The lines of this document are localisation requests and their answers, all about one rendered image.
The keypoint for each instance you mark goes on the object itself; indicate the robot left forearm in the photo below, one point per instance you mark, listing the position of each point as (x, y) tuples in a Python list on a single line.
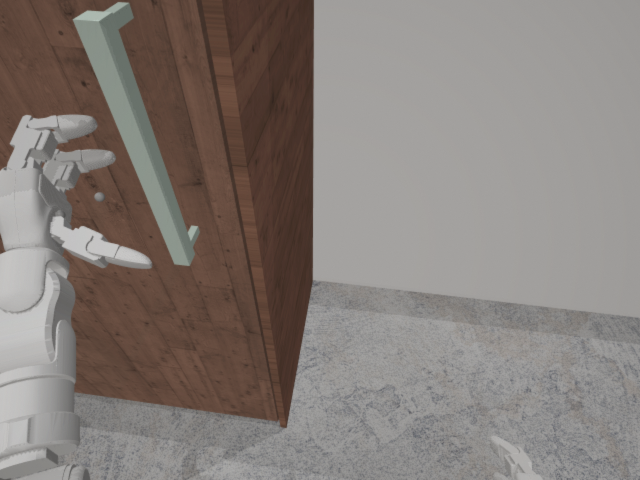
[(37, 362)]

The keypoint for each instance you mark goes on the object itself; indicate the robot right hand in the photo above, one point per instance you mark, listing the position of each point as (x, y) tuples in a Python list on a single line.
[(517, 463)]

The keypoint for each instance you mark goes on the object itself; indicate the robot left hand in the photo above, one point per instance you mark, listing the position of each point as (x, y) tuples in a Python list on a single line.
[(31, 195)]

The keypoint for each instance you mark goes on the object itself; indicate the wardrobe door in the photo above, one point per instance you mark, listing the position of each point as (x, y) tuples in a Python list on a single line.
[(174, 335)]

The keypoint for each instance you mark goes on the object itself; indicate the handle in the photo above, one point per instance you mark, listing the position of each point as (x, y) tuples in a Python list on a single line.
[(99, 33)]

